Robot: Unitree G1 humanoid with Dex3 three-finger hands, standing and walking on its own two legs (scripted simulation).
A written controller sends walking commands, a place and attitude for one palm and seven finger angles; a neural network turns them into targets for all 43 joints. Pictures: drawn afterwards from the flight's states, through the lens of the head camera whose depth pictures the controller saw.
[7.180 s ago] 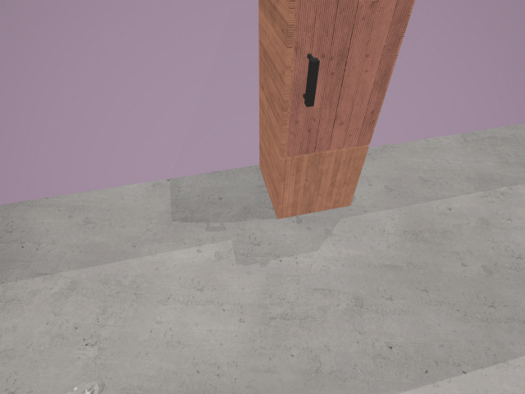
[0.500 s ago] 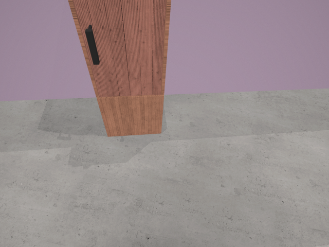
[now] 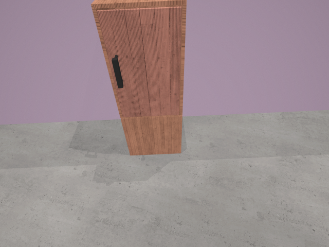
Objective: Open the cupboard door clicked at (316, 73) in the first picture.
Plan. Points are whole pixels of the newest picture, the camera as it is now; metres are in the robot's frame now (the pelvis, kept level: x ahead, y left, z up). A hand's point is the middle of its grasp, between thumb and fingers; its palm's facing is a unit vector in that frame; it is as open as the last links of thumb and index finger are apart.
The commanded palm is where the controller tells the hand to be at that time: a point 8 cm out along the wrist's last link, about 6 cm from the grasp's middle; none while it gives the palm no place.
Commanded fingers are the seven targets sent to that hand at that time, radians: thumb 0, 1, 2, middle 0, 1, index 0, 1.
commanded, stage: take the last steps up to it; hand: left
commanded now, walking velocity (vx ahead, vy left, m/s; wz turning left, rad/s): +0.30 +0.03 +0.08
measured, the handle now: (118, 71) +0.89 +0.30 -0.02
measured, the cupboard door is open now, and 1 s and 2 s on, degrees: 0 0 0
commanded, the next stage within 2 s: come to a stop and stand still in 0.92 s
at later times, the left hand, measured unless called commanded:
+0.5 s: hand out of the picture +0.03 +0.23 -0.18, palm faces +0.10 -0.99 -0.13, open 7.4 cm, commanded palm none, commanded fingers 0.00 0.90 0.90 -0.20 -0.30 -0.20 -0.30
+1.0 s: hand (119, 179) +0.38 +0.20 -0.16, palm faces +0.03 -0.98 -0.21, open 7.3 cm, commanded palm none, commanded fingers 0.00 0.90 0.90 -0.20 -0.30 -0.20 -0.30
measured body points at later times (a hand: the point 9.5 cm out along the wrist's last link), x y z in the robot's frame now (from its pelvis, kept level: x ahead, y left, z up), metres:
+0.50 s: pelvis +0.12 +0.08 -0.01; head +0.13 +0.09 +0.44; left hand +0.03 +0.29 -0.17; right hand +0.21 -0.15 -0.14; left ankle +0.15 +0.18 -0.74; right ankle +0.05 -0.05 -0.66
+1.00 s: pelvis +0.29 +0.02 +0.00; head +0.30 +0.00 +0.44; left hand +0.38 +0.25 -0.14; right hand +0.23 -0.19 -0.17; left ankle +0.21 +0.16 -0.66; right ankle +0.34 -0.06 -0.74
